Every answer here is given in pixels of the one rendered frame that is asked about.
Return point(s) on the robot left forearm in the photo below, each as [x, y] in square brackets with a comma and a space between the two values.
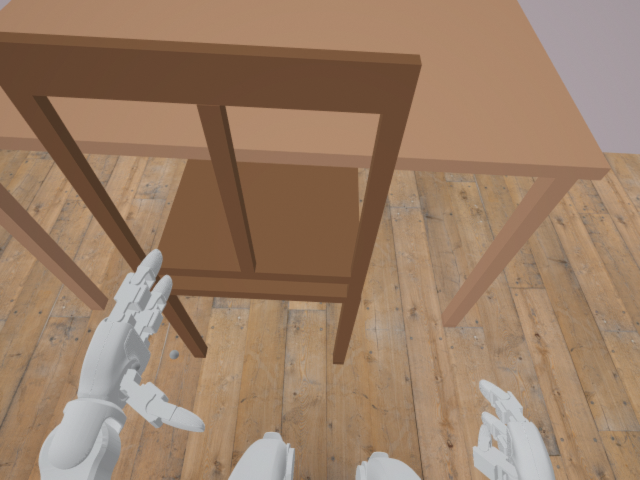
[86, 444]

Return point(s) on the chair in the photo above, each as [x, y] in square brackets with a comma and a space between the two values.
[235, 229]

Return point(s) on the table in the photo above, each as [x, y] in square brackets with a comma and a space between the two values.
[488, 100]

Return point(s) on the robot left thigh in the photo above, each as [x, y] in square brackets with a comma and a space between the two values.
[266, 459]

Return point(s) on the robot left hand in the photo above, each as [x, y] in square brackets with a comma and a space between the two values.
[121, 339]

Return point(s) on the robot right hand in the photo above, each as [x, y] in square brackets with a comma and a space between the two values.
[520, 442]

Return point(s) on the robot right shin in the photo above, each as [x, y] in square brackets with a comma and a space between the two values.
[378, 454]

